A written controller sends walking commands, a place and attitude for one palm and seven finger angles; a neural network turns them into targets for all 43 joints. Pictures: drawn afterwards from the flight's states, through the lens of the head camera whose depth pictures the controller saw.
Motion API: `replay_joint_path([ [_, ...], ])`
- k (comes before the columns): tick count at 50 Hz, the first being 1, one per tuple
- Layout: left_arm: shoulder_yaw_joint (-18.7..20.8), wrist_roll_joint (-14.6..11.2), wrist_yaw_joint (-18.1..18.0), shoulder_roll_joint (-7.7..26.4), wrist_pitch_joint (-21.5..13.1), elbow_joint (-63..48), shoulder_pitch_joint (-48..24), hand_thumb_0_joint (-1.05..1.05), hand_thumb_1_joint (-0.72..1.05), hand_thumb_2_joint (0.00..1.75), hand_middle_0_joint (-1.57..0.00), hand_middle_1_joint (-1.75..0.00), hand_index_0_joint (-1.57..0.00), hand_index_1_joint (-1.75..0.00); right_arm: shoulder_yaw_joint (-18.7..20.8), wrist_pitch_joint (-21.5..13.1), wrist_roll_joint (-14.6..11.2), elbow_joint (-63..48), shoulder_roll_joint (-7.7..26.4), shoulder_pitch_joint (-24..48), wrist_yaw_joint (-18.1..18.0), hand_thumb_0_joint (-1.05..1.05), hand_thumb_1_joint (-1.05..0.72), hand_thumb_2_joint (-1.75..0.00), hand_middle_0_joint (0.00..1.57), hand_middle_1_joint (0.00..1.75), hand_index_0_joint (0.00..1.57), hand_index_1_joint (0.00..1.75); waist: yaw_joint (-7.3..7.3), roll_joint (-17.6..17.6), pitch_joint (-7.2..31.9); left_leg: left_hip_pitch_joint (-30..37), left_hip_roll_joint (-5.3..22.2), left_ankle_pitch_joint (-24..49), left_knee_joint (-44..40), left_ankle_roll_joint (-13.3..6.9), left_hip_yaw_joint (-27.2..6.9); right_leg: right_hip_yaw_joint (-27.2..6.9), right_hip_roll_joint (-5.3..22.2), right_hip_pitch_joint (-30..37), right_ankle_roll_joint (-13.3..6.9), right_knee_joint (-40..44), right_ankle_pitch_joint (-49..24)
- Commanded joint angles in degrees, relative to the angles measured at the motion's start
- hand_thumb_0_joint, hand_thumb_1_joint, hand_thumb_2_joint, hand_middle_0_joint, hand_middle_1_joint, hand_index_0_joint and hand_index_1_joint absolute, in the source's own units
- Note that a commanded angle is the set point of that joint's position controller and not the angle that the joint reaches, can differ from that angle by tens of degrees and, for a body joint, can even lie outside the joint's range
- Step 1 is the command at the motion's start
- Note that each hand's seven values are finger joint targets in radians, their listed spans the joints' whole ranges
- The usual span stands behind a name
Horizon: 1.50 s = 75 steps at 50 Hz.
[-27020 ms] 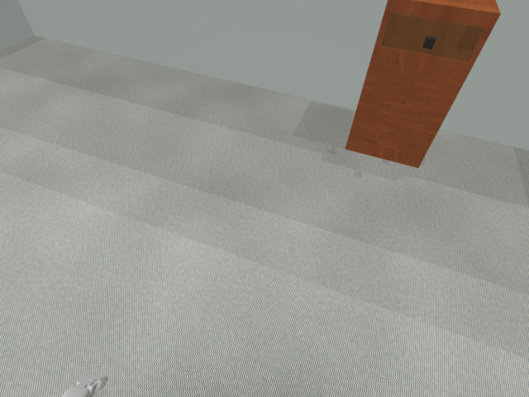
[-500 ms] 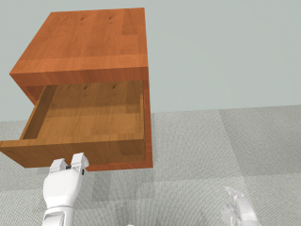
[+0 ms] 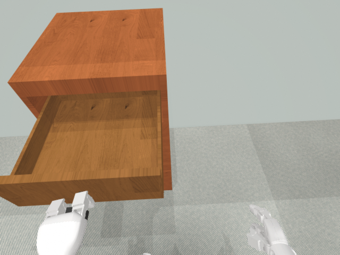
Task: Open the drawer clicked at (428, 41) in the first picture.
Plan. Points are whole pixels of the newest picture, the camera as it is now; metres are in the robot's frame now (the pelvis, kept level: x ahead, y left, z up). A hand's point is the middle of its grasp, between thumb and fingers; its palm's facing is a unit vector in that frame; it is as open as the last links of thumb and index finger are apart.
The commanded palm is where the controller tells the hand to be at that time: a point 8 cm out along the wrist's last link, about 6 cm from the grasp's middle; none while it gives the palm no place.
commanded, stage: pull the drawer open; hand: left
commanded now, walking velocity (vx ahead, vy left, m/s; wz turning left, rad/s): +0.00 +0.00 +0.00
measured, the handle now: (78, 209) +0.22 +0.24 -0.01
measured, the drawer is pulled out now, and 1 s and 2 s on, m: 0.27 0.30 0.30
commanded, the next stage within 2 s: open the thumb to release the handle in 0.34 s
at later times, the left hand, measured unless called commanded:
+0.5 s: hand (72, 251) +0.14 +0.23 -0.03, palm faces -0.05 -0.10 -0.99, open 7.4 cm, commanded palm +0.11 +0.23 +0.03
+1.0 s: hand (70, 250) +0.14 +0.23 -0.02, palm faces -0.02 -0.07 -1.00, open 12.8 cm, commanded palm +0.12 +0.24 +0.03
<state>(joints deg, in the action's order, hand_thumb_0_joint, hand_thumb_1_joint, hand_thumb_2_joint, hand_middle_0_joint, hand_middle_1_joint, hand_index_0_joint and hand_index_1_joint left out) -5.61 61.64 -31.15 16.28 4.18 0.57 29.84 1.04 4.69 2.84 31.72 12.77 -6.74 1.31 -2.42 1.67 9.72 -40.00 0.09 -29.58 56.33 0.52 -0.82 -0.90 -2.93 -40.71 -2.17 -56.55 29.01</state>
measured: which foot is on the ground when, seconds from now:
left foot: down 0.00-1.00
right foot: down 0.00-1.00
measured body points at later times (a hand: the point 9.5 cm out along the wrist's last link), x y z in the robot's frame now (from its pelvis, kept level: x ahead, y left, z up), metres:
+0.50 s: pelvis -0.01 +0.00 -0.01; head +0.04 -0.02 +0.43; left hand +0.13 +0.23 +0.03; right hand +0.21 -0.22 -0.10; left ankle -0.02 +0.13 -0.68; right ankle -0.01 -0.10 -0.68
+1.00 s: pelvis -0.02 -0.02 -0.01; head +0.02 -0.04 +0.44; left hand +0.13 +0.23 +0.04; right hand +0.20 -0.23 -0.10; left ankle -0.02 +0.13 -0.68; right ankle -0.01 -0.10 -0.68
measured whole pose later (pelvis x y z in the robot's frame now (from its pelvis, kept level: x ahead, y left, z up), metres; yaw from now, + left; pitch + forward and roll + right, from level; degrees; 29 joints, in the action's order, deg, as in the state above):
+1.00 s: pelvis -0.02 -0.02 -0.01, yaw +1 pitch +13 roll +1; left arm -4.0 60.7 -31.5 18.5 1.9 -0.6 31.3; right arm 0.9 5.0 2.4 31.3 13.1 -6.9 -1.1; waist -3.2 2.2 9.6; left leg -42.3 -0.1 -28.3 57.7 1.5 -2.2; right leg 0.5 -2.8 -43.1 -3.2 -58.8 28.6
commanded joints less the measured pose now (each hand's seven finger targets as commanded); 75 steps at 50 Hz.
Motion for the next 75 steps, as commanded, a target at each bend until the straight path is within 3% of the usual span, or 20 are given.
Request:
replay_joint_path([
  [1, 5.53, 1.09, -3.6, 8.1, -1.59, -14.28, 8.43, 0.0, 0.9, 0.9, -0.4, -1.35, -0.4, -1.35, 1.76, -2.94, 0.27, -9.85, 5.59, 6.34, 0.33, 0.0, -0.9, -0.9, 0.2, 0.3, 0.2, 0.3, -2.49, 0.59, 10.21, 8.63, -1.96, 24.06, -5.19, -1.61, 0.53, 0.42, 0.24, 5.38, -1.22, 6.27, -26.17],
  [8, 5.21, 1.4, -3.71, 7.9, -2.96, -17.02, 12.19, 0.0, 0.9, 0.9, -0.4, -1.35, -0.4, -1.35, 1.51, -2.96, 0.77, -11.07, 5.43, 6.19, 1.04, 0.0, -0.9, -0.9, 0.2, 0.3, 0.2, 0.3, -2.35, 0.84, 9.23, 7.85, -2.2, 22.4, -3.66, -1.6, 0.29, -0.33, 0.19, 2.05, -1.44, 5.55, -23.2],
  [10, 5.66, 1.45, -3.82, 8.54, -3.48, -18.6, 13.13, 0.0, 0.9, 0.9, -0.4, -1.35, -0.4, -1.35, 1.4, -3.07, 0.98, -11.5, 5.31, 5.99, 1.28, 0.0, -0.9, -0.9, 0.2, 0.3, 0.2, 0.3, -2.65, 1.14, 10.99, 8.65, -2.11, 23.13, -3.07, -1.49, 0.23, -0.93, 0.18, 1.14, -1.56, 5.01, -22.62],
  [13, 5.34, 1.02, -3.23, 7.97, -4.13, -18.44, 17.6, 0.0, 0.9, 0.9, -0.4, -1.35, -0.4, -1.35, 1.33, -3.27, 0.78, -12.17, 5.12, 5.88, 1.54, 0.0, -0.9, -0.9, 0.2, 0.3, 0.2, 0.3, -3.14, 0.51, 9.01, 7.26, -2.19, 21.76, -3.08, -1.46, 0.19, -0.55, 0.1, 0.89, -1.64, 4.94, -21.31],
  [21, 5.6, 0.3, -2.38, 8.16, -4.81, -21.26, 21.64, 0.0, 0.9, 0.9, -0.4, -1.35, -0.4, -1.35, 1.13, -3.13, 0.84, -13.59, 4.99, 5.39, 2.25, 0.0, -0.9, -0.9, 0.2, 0.3, 0.2, 0.3, -3.17, 0.79, 9.1, 6.58, -1.91, 23.7, -1.9, -1.67, 0.02, -1.12, 0.18, 0.41, -1.68, 4.12, -23.37],
  [22, 10.66, 1.66, -3.7, 13.83, -4.94, -20.27, 6.79, 0.0, 0.9, 0.9, -0.4, -1.35, -0.4, -1.35, 1.31, -2.19, 1.14, -11.46, 6.17, 5.64, 1.36, 0.0, -0.9, -0.9, 0.2, 0.3, 0.2, 0.3, -0.68, -0.42, 7.84, 5.04, -2.06, 19.89, -0.81, -1.54, -0.16, -2.13, 0.52, -2.87, -1.45, 4.11, -22.22],
  [23, 11.4, 2.42, -4.65, 12.59, -5.18, -19.12, 8.08, 0.0, 0.83, 0.87, -0.4, -1.34, -0.4, -1.34, 1.43, -2.3, 1.56, -11.81, 5.54, 5.57, 0.76, 0.0, -0.9, -0.9, 0.2, 0.3, 0.2, 0.3, -2.24, 1.28, 8.43, 4.6, -2.35, 18.17, -1.11, -1.53, 0.2, -1.14, 0.43, -1.76, -1.45, 3.74, -20.51],
  [25, 11.13, 2.35, -5.14, 11.66, -4.88, -16.37, 9.26, 0.0, 0.69, 0.81, -0.38, -1.33, -0.38, -1.33, 1.26, -2.76, 1.43, -11.61, 5.38, 5.5, 0.56, 0.0, -0.9, -0.9, 0.2, 0.3, 0.2, 0.3, -2.03, 1.39, 7.8, 4.4, -2.38, 16.9, -1.03, -1.43, 0.23, -1.1, 0.4, -3.07, -1.66, 3.96, -18.36],
  [30, 10.49, -0.04, -5.38, 10.91, -2.9, -17.9, 7.12, 0.0, 0.34, 0.66, -0.36, -1.29, -0.36, -1.29, 2.28, -2.76, 0.8, -11.34, 5.91, 4.8, -0.16, 0.0, -0.9, -0.9, 0.2, 0.3, 0.2, 0.3, -1.43, 0.6, 12.51, 5.87, -2.41, 17.35, -1.22, -1.57, 0.5, -0.58, 0.63, -0.55, -1.15, 4.45, -19.61],
  [33, 8.69, -0.43, -4.98, 9.56, -1.81, -15.71, 5.14, 0.0, 0.13, 0.57, -0.35, -1.27, -0.35, -1.27, 2.38, -2.78, 0.39, -10.8, 6.01, 4.9, -1.03, 0.0, -0.9, -0.9, 0.2, 0.3, 0.2, 0.3, -0.58, -1.99, 9.86, 4.18, -2.35, 15.48, -2.1, -1.87, 0.53, 0.44, 0.84, 0.4, -0.61, 5.58, -19.25],
  [36, 9.68, -0.77, -4.72, 10.72, -1.28, -13.79, 5.24, 0.0, -0.08, 0.48, -0.33, -1.24, -0.33, -1.24, 2.11, -2.71, 0.04, -10.36, 5.86, 5.45, -1.81, 0.0, -0.9, -0.9, 0.2, 0.3, 0.2, 0.3, -1.23, -3.1, 10.02, 3.24, -2.51, 14.46, -2.86, -2.14, 0.95, 0.08, 1.15, 3.01, -0.34, 6.57, -20.11],
  [42, 8.47, -0.63, -3.74, 10.54, -1.19, -12.52, 4.1, 0.0, -0.5, 0.3, -0.3, -1.2, -0.3, -1.2, 1.67, -2.59, -0.2, -9.94, 5.79, 6.4, -2.3, 0.0, -0.9, -0.9, 0.2, 0.3, 0.2, 0.3, -1.47, -1.86, 8.4, 2.87, -2.78, 12.8, -4.21, -2.14, 1.35, -0.7, 1.56, 3.99, -0.1, 8.28, -18.6],
  [44, 9.19, -0.57, -3.63, 11.07, -1.38, -12.4, 3.42, 0.0, -0.5, 0.3, -0.3, -1.2, -0.3, -1.2, 1.65, -2.59, -0.25, -9.97, 5.88, 6.5, -2.4, 0.0, -0.9, -0.9, 0.2, 0.3, 0.2, 0.3, -1.51, -0.61, 8.15, 3.26, -2.75, 12.64, -4.67, -2.25, 1.36, -0.83, 1.5, 4.28, -0.34, 8.9, -17.81],
  [48, 8.8, -0.82, -3.06, 10.8, -2.02, -11.05, 1.85, 0.0, -0.5, 0.3, -0.3, -1.2, -0.3, -1.2, 1.77, -2.73, -0.25, -9.48, 5.67, 6.76, -2.73, 0.0, -0.9, -0.9, 0.2, 0.3, 0.2, 0.3, -1.26, -2.72, 7.21, 2.16, -2.91, 11.12, -4.62, -2.39, 1.44, -1.82, 1.9, 4.7, 0.17, 9.96, -17.0],
  [51, 11.07, -0.84, -2.98, 12.33, -2.59, -9.33, 1.35, 0.0, -0.5, 0.3, -0.3, -1.2, -0.3, -1.2, 1.86, -2.97, -0.4, -9.03, 5.56, 6.71, -3.22, 0.0, -0.9, -0.9, 0.2, 0.3, 0.2, 0.3, -1.56, -3.09, 6.58, 1.15, -3.04, 10.07, -4.61, -2.35, 1.51, -2.46, 2.02, 4.89, 0.26, 10.35, -15.9],
  [53, 8.24, -0.02, -2.86, 9.89, -3.03, -7.03, -3.04, 0.0, -0.5, 0.3, -0.3, -1.2, -0.3, -1.2, 1.94, -3.09, -0.22, -8.32, 5.62, 6.77, -3.1, 0.0, -0.9, -0.9, 0.2, 0.3, 0.2, 0.3, -0.49, -2.47, 5.2, 0.43, -2.82, 8.95, -4.07, -2.26, 1.16, -1.42, 1.97, 1.75, 0.19, 9.78, -13.16],
  [56, 9.79, 0.58, -3.49, 11.54, -3.24, -7.11, -6.02, 0.0, -0.5, 0.3, -0.3, -1.2, -0.3, -1.2, 2.35, -3.32, -0.18, -8.03, 5.59, 6.61, -3.42, 0.0, -0.9, -0.9, 0.2, 0.3, 0.2, 0.3, -0.89, -1.04, 7.62, 1.44, -2.84, 8.68, -3.83, -2.28, 1.39, -1.44, 1.89, 1.59, 0.06, 9.68, -11.15],
  [59, 9.98, 0.48, -3.88, 12.07, -2.75, -8.12, -8.63, 0.0, -0.5, 0.3, -0.3, -1.2, -0.3, -1.2, 2.38, -3.48, -0.15, -7.9, 5.76, 6.58, -3.75, 0.0, -0.9, -0.9, 0.2, 0.3, 0.2, 0.3, -0.91, 0.07, 10.73, 2.4, -2.86, 10.38, -3.64, -2.33, 1.43, -1.47, 2.0, 2.86, -0.03, 9.32, -14.0],
  [67, 9.66, -0.94, -2.75, 11.92, -0.62, -5.42, -8.53, 0.0, -0.5, 0.3, -0.3, -1.2, -0.3, -1.2, 2.12, -3.31, -0.81, -7.21, 5.77, 6.69, -4.46, 0.0, -0.9, -0.9, 0.2, 0.3, 0.2, 0.3, -0.7, -3.74, 10.36, 1.57, -2.96, 11.75, -4.5, -2.36, 1.49, -1.97, 1.99, 6.06, 0.6, 10.1, -18.91],
  [75, 12.67, -2.57, -2.03, 15.51, -1.23, -14.21, -7.04, 0.0, -0.5, 0.3, -0.3, -1.2, -0.3, -1.2, 1.69, -3.79, -1.1, -8.16, 5.53, 6.82, -4.89, 0.0, -0.9, -0.9, 0.2, 0.3, 0.2, 0.3, -1.41, -0.57, 10.8, 7.33, -2.87, 14.12, -7.77, -2.5, 1.86, -1.47, 2.05, 9.18, 0.36, 12.72, -19.72],
])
